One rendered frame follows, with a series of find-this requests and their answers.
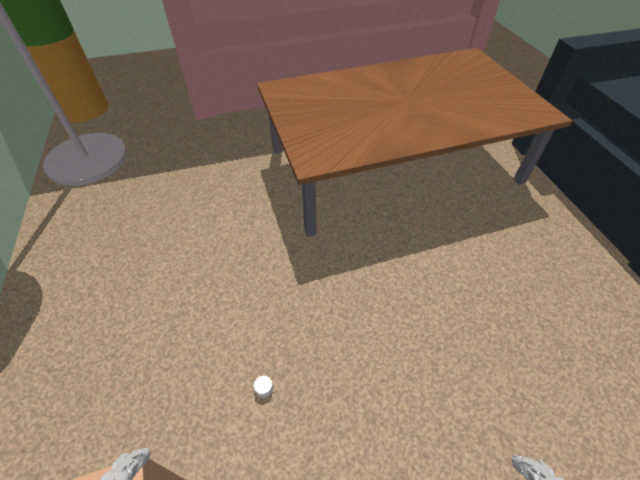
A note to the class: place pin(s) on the right robot hand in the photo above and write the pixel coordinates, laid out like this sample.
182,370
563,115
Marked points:
533,470

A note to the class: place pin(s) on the armchair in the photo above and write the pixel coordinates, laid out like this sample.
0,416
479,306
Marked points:
595,81

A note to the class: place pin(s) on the left robot hand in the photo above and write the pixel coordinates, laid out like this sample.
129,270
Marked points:
127,465

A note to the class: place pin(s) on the potted plant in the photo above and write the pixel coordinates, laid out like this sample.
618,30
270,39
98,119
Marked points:
47,33

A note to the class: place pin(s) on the sofa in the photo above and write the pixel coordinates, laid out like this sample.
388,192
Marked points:
226,47

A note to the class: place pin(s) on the floor lamp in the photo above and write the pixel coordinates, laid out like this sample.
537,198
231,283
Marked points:
82,159

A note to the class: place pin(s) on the coffee table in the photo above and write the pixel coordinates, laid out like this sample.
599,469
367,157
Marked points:
347,121

